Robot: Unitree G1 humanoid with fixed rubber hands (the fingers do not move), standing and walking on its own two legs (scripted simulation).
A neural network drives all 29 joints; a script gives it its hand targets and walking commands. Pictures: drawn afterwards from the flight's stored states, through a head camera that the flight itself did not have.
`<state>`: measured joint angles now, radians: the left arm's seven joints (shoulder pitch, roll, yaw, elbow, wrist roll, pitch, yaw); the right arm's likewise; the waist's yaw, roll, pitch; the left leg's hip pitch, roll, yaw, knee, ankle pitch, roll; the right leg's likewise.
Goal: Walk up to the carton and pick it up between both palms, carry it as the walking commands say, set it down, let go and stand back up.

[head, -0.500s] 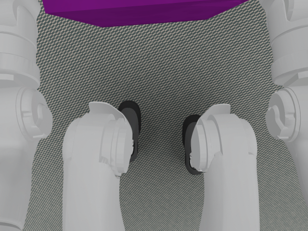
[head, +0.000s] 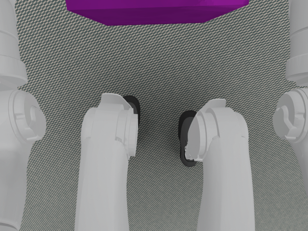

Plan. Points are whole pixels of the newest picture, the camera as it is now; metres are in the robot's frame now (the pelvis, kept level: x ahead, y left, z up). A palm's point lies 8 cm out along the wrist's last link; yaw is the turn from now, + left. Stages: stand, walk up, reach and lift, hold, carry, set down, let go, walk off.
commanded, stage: set down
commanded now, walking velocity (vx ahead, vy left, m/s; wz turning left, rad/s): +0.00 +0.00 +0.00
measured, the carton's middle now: out of the picture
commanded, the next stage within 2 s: let go in 1.04 s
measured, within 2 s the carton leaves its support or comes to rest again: neither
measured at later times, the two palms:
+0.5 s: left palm out of the picture +0.54 +0.29 +0.00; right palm out of the picture +0.59 -0.17 +0.00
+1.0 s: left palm out of the picture +0.54 +0.30 +0.14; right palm out of the picture +0.59 -0.17 +0.14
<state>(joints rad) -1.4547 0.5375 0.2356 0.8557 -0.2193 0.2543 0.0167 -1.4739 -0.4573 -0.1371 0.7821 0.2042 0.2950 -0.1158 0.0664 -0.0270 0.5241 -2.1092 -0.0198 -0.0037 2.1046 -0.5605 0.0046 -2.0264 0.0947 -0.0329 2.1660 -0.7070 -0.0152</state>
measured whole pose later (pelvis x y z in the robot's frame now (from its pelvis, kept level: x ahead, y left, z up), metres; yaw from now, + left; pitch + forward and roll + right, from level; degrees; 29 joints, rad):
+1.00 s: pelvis +0.02 +0.00 +0.27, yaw +2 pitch +29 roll -2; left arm -1.38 0.53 0.25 0.83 -0.14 0.29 -0.03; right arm -1.39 -0.47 -0.21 0.80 0.15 0.32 -0.02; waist 0.04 -0.01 0.51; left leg -1.29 -0.03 -0.05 1.05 -0.26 0.00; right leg -1.23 0.07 0.01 1.09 -0.37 -0.01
